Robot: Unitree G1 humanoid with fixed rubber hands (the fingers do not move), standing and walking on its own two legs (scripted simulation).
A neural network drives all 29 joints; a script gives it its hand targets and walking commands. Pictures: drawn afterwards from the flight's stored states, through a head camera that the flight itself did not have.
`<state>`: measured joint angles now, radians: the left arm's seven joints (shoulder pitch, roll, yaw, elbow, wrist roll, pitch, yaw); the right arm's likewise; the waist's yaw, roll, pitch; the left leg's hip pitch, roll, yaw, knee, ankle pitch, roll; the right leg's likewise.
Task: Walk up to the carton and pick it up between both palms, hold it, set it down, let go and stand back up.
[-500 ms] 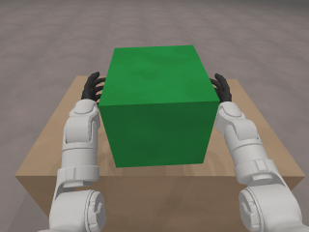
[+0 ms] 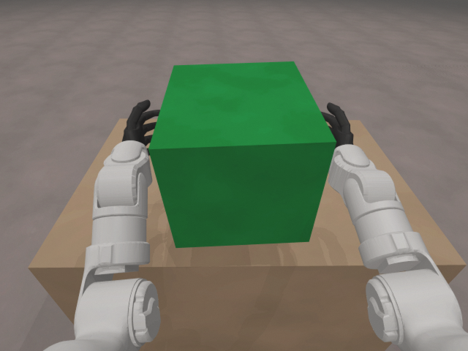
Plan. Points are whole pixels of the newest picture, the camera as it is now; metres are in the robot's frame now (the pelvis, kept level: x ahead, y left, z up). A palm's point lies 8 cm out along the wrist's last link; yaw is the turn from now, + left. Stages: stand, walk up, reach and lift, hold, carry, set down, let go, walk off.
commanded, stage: hold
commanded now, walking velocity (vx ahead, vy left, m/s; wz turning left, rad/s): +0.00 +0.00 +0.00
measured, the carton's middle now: (238, 149) +0.44 +0.00 +0.17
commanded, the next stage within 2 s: none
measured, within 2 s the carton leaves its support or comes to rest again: neither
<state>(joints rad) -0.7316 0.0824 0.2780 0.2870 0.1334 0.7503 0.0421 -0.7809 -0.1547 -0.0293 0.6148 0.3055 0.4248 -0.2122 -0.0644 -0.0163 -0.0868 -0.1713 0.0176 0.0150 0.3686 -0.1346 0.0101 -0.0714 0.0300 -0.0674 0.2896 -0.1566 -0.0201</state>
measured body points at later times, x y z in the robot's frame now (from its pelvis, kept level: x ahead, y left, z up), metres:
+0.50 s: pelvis +0.00 +0.00 +0.00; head -0.07 +0.02 +0.44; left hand +0.38 +0.18 +0.23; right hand +0.39 -0.16 +0.23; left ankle +0.04 +0.11 -0.75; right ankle +0.01 -0.10 -0.75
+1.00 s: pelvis +0.00 +0.00 +0.00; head -0.07 +0.02 +0.44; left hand +0.38 +0.18 +0.23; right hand +0.39 -0.16 +0.23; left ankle +0.04 +0.11 -0.75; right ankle +0.01 -0.10 -0.75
